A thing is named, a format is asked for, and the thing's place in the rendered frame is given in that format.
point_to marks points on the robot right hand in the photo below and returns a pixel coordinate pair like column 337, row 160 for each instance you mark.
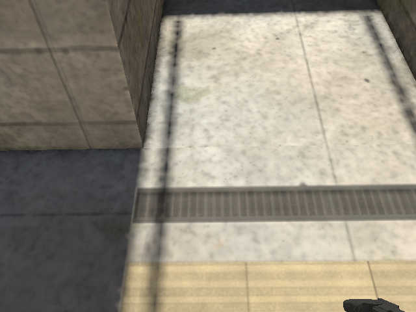
column 369, row 305

